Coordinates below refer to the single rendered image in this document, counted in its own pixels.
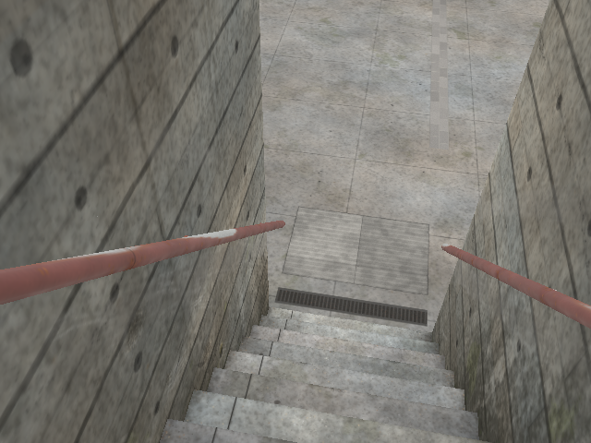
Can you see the stairs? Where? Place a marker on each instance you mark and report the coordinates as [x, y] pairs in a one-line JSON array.
[[308, 378]]

